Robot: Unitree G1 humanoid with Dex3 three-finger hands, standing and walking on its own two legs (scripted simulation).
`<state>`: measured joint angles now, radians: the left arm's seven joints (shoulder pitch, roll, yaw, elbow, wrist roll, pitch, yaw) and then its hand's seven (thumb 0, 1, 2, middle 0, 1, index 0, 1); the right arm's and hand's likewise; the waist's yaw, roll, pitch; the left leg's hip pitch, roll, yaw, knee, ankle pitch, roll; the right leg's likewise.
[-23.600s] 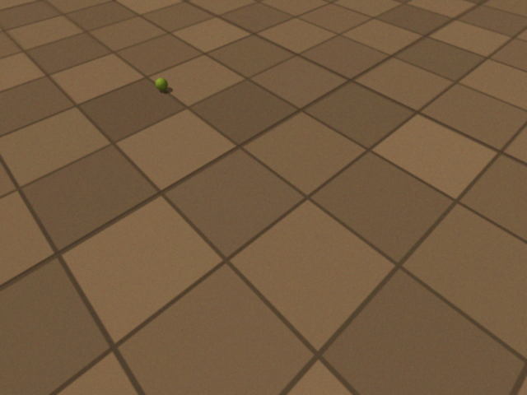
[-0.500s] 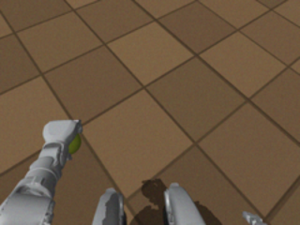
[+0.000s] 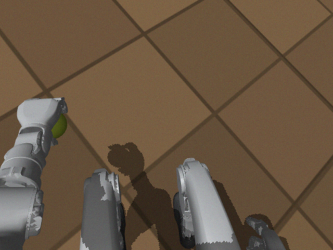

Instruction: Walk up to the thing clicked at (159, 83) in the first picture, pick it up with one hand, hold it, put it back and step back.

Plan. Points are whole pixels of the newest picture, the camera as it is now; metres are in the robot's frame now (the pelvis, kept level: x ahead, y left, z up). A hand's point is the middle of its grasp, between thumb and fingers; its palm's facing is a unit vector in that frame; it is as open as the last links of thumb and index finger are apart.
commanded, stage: crouch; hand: left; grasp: from above
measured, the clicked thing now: (50, 124) +0.44 +0.26 -0.18
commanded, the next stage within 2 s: lower in 0.86 s
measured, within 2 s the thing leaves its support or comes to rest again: neither
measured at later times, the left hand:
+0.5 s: hand (59, 128) +0.45 +0.26 -0.24, palm faces -0.46 -0.03 -0.89, open 10.1 cm
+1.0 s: hand (62, 129) +0.46 +0.26 -0.28, palm faces -0.45 -0.03 -0.89, open 10.1 cm
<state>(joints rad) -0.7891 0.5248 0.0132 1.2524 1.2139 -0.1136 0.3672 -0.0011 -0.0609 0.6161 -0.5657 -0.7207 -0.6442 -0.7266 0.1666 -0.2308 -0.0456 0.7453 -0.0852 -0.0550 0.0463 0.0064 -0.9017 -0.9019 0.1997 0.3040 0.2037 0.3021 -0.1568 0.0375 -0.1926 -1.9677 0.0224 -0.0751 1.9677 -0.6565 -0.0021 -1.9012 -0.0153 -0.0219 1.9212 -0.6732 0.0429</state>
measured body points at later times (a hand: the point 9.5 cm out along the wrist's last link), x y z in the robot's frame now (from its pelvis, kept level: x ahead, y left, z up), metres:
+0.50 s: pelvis -0.01 -0.01 -0.08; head +0.22 +0.04 +0.30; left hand +0.47 +0.26 -0.19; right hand +0.03 -0.29 -0.19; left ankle +0.07 +0.12 -0.43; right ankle +0.08 -0.14 -0.43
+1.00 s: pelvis -0.01 -0.01 -0.12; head +0.22 +0.04 +0.26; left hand +0.48 +0.26 -0.23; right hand +0.02 -0.28 -0.23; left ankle +0.07 +0.12 -0.43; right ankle +0.08 -0.14 -0.43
